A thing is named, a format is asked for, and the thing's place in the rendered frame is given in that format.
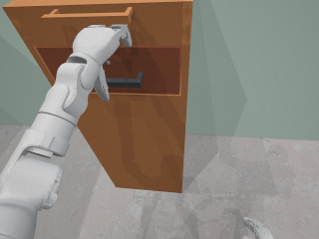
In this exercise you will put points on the drawer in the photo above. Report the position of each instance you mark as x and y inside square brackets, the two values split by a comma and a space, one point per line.
[160, 64]

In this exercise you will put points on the robot left upper arm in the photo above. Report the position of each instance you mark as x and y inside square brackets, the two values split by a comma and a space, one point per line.
[32, 185]

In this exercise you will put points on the left robot forearm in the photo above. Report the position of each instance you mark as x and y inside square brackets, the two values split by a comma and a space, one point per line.
[59, 114]

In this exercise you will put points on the cabinet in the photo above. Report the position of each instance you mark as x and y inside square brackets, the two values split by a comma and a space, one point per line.
[138, 138]

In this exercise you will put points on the handle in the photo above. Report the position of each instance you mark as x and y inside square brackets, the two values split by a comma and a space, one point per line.
[79, 19]
[125, 83]

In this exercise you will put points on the robot left hand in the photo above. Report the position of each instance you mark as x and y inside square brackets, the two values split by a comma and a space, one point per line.
[99, 43]

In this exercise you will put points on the robot right hand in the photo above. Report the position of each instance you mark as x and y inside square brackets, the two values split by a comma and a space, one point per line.
[257, 228]

